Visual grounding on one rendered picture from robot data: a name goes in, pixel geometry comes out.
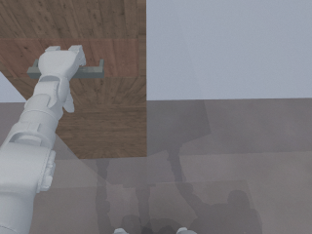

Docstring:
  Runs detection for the cabinet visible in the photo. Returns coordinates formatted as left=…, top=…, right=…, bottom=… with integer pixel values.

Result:
left=0, top=0, right=147, bottom=159

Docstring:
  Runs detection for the right robot shin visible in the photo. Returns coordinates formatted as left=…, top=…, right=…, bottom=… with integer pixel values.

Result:
left=177, top=227, right=187, bottom=233

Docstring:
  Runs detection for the drawer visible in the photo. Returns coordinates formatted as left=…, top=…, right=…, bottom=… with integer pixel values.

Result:
left=0, top=38, right=139, bottom=78

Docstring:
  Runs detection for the handle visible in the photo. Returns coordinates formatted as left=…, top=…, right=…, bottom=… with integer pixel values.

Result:
left=26, top=58, right=104, bottom=79

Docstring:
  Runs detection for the left robot forearm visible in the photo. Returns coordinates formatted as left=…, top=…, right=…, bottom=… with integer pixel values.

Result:
left=0, top=72, right=70, bottom=155

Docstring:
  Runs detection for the robot left upper arm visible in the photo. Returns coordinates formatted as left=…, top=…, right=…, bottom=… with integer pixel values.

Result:
left=0, top=142, right=57, bottom=234

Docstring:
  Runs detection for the robot left hand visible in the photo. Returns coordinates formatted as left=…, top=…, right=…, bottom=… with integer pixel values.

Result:
left=38, top=45, right=86, bottom=113

